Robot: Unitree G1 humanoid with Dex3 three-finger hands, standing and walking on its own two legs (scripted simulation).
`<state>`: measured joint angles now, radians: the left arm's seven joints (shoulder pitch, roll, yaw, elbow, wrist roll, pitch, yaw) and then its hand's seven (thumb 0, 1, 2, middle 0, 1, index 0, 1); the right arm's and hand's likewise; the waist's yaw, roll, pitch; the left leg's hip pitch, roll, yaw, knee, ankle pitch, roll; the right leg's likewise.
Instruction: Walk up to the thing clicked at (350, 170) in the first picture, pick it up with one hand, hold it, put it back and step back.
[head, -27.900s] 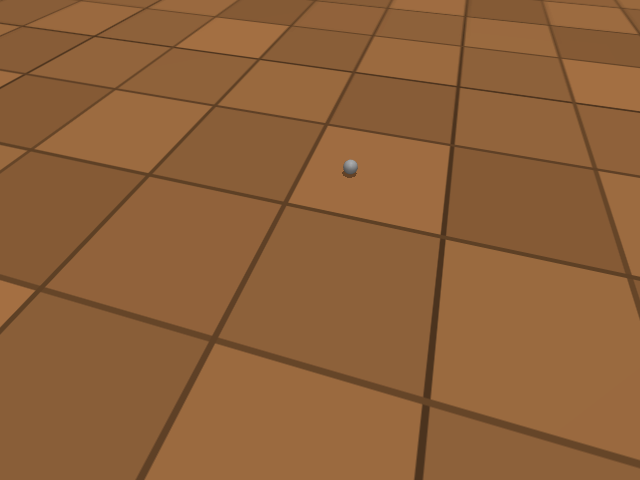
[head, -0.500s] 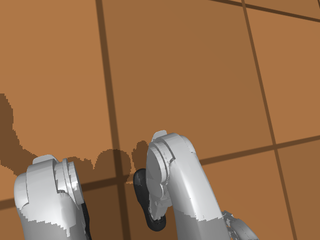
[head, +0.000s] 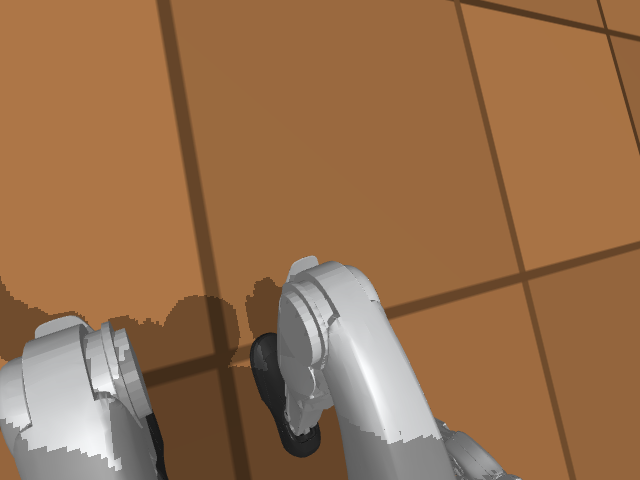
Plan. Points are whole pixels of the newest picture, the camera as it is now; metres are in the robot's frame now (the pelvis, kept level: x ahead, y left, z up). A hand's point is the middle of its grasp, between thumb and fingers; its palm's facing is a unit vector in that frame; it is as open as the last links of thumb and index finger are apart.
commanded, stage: rest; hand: left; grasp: from above
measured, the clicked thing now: out of the picture +0.43 +0.35 -0.26
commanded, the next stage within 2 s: open in 0.34 s
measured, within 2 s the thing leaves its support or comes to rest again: rests again in 0.86 s
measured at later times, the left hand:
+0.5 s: hand out of the picture +0.42 +0.34 -0.23, palm faces -0.43 -0.17 -0.89, open 9.7 cm
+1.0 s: hand out of the picture +0.43 +0.35 -0.24, palm faces -0.42 -0.17 -0.89, open 13.1 cm
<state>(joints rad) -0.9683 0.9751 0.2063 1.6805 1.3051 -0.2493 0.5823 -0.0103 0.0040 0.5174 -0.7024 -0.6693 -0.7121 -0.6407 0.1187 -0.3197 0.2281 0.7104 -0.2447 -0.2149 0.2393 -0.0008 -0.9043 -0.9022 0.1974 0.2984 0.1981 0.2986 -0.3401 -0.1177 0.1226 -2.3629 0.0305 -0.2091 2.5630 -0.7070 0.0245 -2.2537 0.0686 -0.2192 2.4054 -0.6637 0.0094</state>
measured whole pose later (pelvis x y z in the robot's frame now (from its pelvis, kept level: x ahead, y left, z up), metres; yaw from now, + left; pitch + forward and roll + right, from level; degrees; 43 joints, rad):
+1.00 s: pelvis +0.00 +0.00 +0.00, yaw -1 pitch +27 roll -14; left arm -1.00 1.03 0.15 1.71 1.27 -0.24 0.60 0.00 -0.36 0.90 -0.22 -0.94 -0.22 -0.92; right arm 0.10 -0.35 0.29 0.68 -0.24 -0.26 0.26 0.00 -0.90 -0.90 0.20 0.30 0.20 0.30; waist -0.36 -0.15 0.16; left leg -2.34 0.03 -0.24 2.56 -0.72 0.02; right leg -2.23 0.08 -0.24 2.38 -0.66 0.01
